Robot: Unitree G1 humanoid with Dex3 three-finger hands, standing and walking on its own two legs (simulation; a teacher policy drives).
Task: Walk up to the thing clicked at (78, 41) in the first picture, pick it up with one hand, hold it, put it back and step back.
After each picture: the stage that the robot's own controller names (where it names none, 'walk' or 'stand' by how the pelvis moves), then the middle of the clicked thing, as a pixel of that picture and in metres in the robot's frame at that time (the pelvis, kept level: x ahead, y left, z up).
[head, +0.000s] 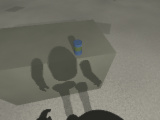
stand; (77, 47) +0.55 +0.14 +0.06
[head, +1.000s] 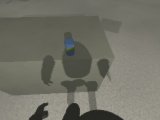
walk; (69, 47) +0.49 +0.19 +0.09
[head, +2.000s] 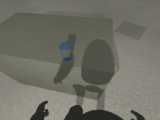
stand; (66, 52) +0.43 +0.21 +0.10
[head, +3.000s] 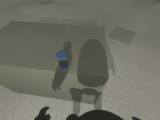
stand; (62, 59) +0.41 +0.22 +0.07
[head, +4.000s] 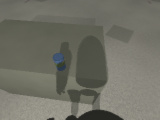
stand; (59, 62) +0.38 +0.22 +0.06
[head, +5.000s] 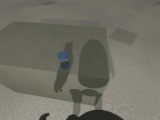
stand; (64, 60) +0.40 +0.21 +0.06
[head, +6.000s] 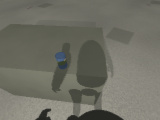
rise first; (61, 60) +0.41 +0.22 +0.06
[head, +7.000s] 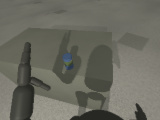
rise first; (68, 61) +0.41 +0.22 +0.07
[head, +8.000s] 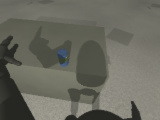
go down; (63, 58) +0.43 +0.20 +0.07
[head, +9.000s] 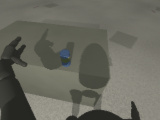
go down; (65, 58) +0.43 +0.21 +0.07
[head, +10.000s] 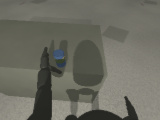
close in; (60, 58) +0.42 +0.21 +0.08
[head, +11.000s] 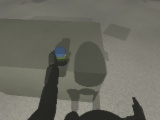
lift; (61, 57) +0.41 +0.20 +0.10
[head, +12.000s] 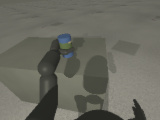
lift; (66, 46) +0.35 +0.16 +0.29
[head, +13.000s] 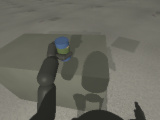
hold; (63, 49) +0.33 +0.18 +0.27
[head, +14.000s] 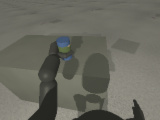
hold; (65, 48) +0.34 +0.17 +0.27
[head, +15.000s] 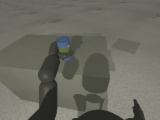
hold; (64, 49) +0.34 +0.17 +0.27
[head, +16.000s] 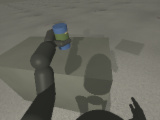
crouch; (62, 37) +0.35 +0.17 +0.34
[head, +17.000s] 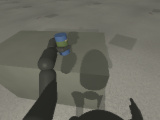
crouch; (62, 44) +0.40 +0.19 +0.25
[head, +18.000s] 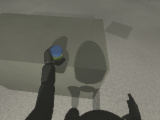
lower; (57, 55) +0.41 +0.22 +0.11
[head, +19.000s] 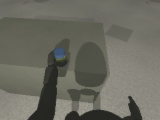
lower; (60, 57) +0.40 +0.21 +0.10
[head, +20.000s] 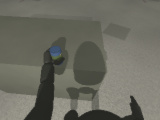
lower; (57, 55) +0.41 +0.23 +0.10
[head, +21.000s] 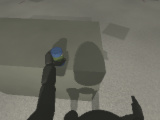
lower; (58, 57) +0.41 +0.22 +0.10
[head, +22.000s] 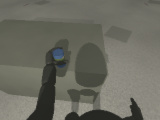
open; (59, 58) +0.40 +0.22 +0.10
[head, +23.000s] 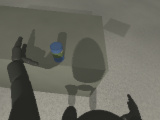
rise; (57, 52) +0.42 +0.21 +0.11
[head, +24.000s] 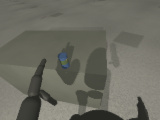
sink last; (64, 60) +0.42 +0.25 +0.08
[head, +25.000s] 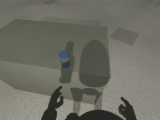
stand; (65, 59) +0.40 +0.21 +0.07
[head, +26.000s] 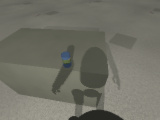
stand; (66, 60) +0.44 +0.21 +0.07
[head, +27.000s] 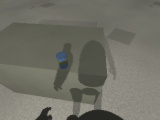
stand; (62, 60) +0.41 +0.22 +0.06
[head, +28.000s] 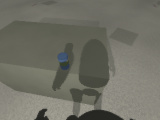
stand; (63, 61) +0.40 +0.21 +0.06
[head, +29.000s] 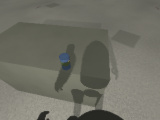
stand; (65, 61) +0.40 +0.21 +0.06
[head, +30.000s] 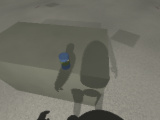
stand; (64, 61) +0.40 +0.21 +0.06
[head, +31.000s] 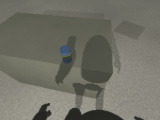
walk; (66, 54) +0.42 +0.20 +0.07
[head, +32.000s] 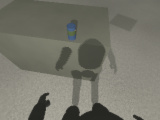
walk; (71, 32) +0.63 +0.19 +0.08
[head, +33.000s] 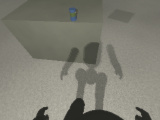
walk; (73, 14) +0.96 +0.29 +0.09
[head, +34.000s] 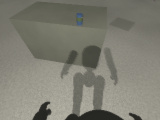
stand; (79, 19) +0.99 +0.19 +0.07
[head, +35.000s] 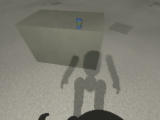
stand; (78, 23) +1.04 +0.20 +0.06
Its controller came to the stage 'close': yes
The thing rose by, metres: 0.26
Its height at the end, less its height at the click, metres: +0.00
